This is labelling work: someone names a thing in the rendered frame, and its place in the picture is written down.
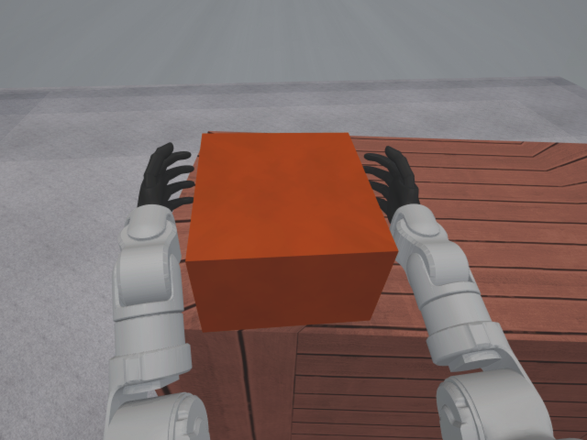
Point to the right robot hand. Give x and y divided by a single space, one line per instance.
402 189

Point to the left robot forearm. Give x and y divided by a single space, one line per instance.
147 295

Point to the carton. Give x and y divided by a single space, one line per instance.
285 230

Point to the right robot upper arm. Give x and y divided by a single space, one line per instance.
496 404

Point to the left robot hand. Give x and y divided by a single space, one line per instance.
154 188

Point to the left robot upper arm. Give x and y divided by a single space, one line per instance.
178 416

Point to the pedestal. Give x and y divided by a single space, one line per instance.
518 211

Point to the right robot forearm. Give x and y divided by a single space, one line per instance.
461 332

